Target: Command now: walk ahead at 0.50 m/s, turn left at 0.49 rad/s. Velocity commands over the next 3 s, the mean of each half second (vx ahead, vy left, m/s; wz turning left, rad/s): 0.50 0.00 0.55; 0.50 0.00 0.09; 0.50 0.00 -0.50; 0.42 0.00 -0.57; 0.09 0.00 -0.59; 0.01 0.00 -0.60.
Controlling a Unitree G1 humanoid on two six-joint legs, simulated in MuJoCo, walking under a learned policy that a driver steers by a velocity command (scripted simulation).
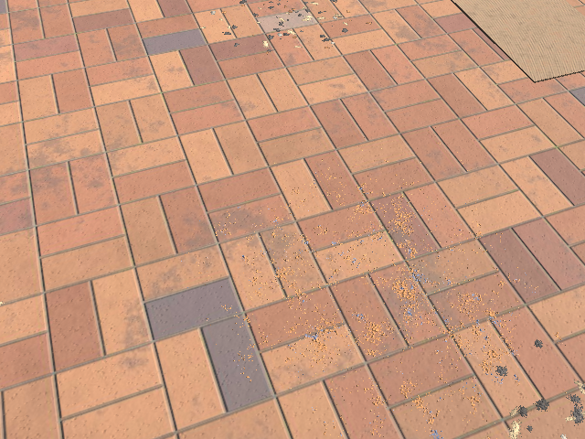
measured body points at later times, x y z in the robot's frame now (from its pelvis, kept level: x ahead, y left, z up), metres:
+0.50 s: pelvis +0.26 -0.04 +0.00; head +0.29 -0.05 +0.45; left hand +0.23 +0.25 -0.11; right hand +0.47 -0.26 -0.12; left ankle +0.26 +0.10 -0.66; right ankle +0.27 -0.13 -0.75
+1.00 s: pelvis +0.48 +0.10 +0.00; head +0.50 +0.12 +0.45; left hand +0.45 +0.36 -0.14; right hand +0.62 -0.13 -0.12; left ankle +0.44 +0.16 -0.75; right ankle +0.56 -0.04 -0.66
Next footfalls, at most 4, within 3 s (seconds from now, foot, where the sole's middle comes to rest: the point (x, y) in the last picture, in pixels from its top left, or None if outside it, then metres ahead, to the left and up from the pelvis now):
0.24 right None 0.31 -0.12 -0.78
0.76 left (208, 436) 0.48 0.17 -0.78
1.30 right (257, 307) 0.80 0.07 -0.78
1.84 left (205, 211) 1.13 0.22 -0.78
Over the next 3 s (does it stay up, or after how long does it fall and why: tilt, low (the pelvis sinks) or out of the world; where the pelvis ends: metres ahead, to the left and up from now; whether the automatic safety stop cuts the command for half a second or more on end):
stays up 1.06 0.14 0.00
